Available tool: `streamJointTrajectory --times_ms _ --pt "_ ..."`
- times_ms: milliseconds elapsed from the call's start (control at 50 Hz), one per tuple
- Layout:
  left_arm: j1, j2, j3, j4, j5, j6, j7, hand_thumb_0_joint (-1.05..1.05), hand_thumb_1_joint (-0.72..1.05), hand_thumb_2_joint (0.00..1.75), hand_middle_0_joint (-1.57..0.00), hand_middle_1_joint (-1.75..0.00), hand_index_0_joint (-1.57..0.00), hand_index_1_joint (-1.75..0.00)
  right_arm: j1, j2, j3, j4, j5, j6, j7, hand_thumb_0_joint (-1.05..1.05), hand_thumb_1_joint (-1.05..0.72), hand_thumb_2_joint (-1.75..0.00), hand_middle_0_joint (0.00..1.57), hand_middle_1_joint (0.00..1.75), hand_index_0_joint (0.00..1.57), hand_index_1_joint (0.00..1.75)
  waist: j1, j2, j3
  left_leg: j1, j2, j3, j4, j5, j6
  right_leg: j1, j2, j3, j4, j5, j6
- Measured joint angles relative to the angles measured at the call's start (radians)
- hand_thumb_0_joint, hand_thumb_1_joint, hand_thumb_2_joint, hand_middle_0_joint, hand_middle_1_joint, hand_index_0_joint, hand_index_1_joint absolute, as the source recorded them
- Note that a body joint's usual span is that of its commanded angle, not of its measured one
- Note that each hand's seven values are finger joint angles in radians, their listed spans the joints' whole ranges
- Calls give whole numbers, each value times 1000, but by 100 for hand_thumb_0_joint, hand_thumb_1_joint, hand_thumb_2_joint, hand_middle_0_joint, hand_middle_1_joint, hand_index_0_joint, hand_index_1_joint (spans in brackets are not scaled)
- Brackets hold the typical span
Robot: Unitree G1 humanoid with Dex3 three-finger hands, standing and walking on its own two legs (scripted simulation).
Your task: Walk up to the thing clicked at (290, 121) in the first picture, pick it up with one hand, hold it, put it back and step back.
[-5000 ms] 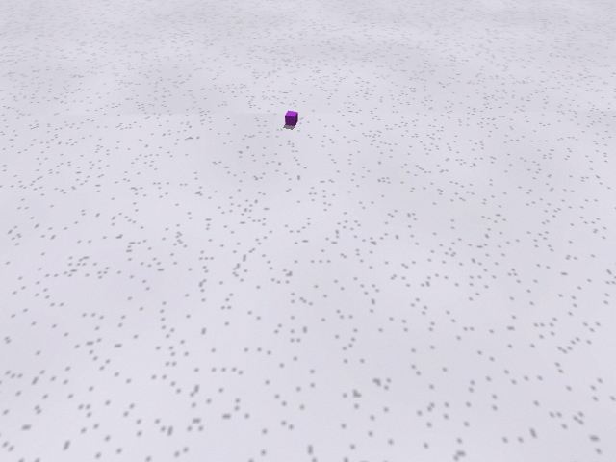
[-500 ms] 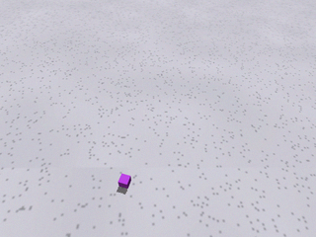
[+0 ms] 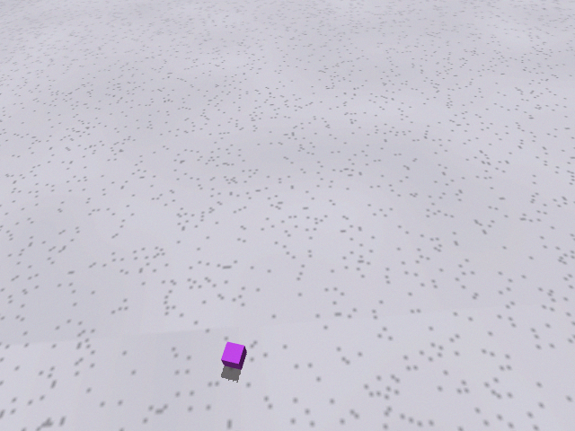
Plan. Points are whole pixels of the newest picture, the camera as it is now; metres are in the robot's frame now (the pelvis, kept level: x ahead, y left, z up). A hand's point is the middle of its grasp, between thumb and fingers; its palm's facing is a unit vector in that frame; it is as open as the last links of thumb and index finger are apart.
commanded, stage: walk up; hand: left
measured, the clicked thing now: (234, 355) +0.49 +0.23 -0.73
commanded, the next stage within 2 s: stand in 1.44 s
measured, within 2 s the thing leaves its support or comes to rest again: neither
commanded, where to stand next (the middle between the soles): +0.11 -0.01 m, yaw -1 degrees
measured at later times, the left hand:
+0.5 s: hand out of the picture +0.10 +0.27 -0.15, palm faces +0.01 -0.94 -0.33, open 7.4 cm
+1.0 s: hand out of the picture +0.13 +0.26 -0.13, palm faces +0.00 -0.94 -0.33, open 7.4 cm
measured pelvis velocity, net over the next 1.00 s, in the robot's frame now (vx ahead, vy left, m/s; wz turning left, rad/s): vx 0.05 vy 0.01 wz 0.01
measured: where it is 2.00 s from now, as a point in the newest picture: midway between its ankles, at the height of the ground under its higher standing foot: outside the picture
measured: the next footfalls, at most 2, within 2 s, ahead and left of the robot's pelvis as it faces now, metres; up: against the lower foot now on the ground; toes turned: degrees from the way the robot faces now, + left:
left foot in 0.10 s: +0.10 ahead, +0.15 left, +0.00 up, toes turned +2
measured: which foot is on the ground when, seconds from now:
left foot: up 0.00-0.08, down 0.10-1.00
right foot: down 0.00-1.00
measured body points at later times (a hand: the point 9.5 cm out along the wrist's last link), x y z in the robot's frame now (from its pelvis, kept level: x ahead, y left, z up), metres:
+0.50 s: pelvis +0.05 +0.02 +0.02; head +0.06 +0.02 +0.47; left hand +0.10 +0.32 -0.12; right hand +0.16 -0.28 -0.11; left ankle +0.07 +0.15 -0.72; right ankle +0.07 -0.12 -0.72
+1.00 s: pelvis +0.05 +0.01 +0.03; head +0.06 +0.01 +0.48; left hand +0.13 +0.31 -0.11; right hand +0.13 -0.29 -0.11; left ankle +0.07 +0.15 -0.72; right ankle +0.07 -0.12 -0.72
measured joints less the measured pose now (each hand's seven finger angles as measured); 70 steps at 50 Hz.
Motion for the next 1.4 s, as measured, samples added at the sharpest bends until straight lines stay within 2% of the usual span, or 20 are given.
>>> streamJointTrajectory --times_ms 60,100,120,140,200,260,300,400,660,860,1140,1400 --pt "-3 4 -5 5 5 10 4 0 91 90 -21 -30 -20 -30 -15 1 -1 16 -3 -7 1 1 -91 -90 20 30 20 30 11 -5 -9 6 6 4 -141 61 -9 0 -4 5 9 -13 11" --pt "-7 13 -7 16 -1 23 6 0 90 90 -21 -30 -20 -30 -22 3 -2 32 -6 -12 -2 0 -91 -90 20 30 20 30 13 -15 -16 41 0 7 -262 170 -12 -12 -10 9 53 -41 23" --pt "-14 17 -6 28 -6 32 9 0 90 90 -21 -30 -20 -30 -29 9 -4 44 -10 -14 -6 0 -91 -90 20 30 20 30 11 -30 -16 49 -9 11 -275 222 -23 -18 -20 15 79 -58 31" --pt "-22 19 -5 42 -13 43 12 0 91 90 -21 -30 -20 -30 -35 16 -3 55 -13 -13 -9 0 -91 -90 20 30 20 30 13 -45 -17 52 -17 19 -269 220 -29 -19 -28 24 91 -68 32" --pt "-37 14 -6 87 -21 61 14 1 91 90 -21 -30 -20 -30 -54 31 11 83 -12 -3 -5 0 -91 -90 20 30 20 30 6 -51 -28 59 -7 11 -266 199 -30 2 -6 30 76 -131 13" --pt "-42 15 -7 126 -19 55 10 1 91 90 -21 -30 -20 -30 -77 47 26 107 -9 4 -1 1 -91 -90 20 30 20 30 7 -62 -36 74 -3 4 -292 203 -35 37 2 25 2 -37 23" --pt "-45 12 -11 154 -17 53 8 1 91 90 -21 -30 -20 -30 -92 55 32 123 -7 5 2 1 -91 -90 20 30 20 30 8 -66 -41 88 -3 2 -319 211 -37 54 2 21 -29 -29 38" --pt "-61 -3 -24 212 -22 50 6 1 91 90 -21 -30 -20 -30 -136 60 43 158 -1 -4 1 1 -91 -90 20 30 20 30 17 -62 -42 131 -5 0 -396 237 -38 100 1 16 -107 -6 49" --pt "-141 -27 -27 286 -21 46 10 1 91 90 -21 -30 -20 -30 -250 57 33 223 9 -1 -5 0 -91 -90 20 30 20 30 22 -36 -46 229 -13 -3 -558 311 -44 191 -3 5 -248 52 48" --pt "-161 -34 -17 299 -11 46 8 0 91 90 -21 -30 -20 -30 -234 63 33 261 0 4 -1 0 -91 -90 20 30 20 30 11 -38 -61 259 -12 -1 -625 346 -49 216 1 5 -305 82 45" --pt "-139 -41 -5 301 -8 56 5 0 91 90 -21 -30 -20 -30 -161 66 30 286 -6 7 -3 1 -91 -90 20 30 20 30 -9 -45 -53 258 -11 -1 -635 349 -50 214 2 5 -313 84 43" --pt "-140 -42 -3 290 -8 59 6 0 91 90 -21 -30 -20 -30 -169 70 31 267 -5 3 -6 1 -91 -90 20 30 20 30 -6 -41 -64 258 -10 -3 -629 341 -51 214 2 3 -305 74 43"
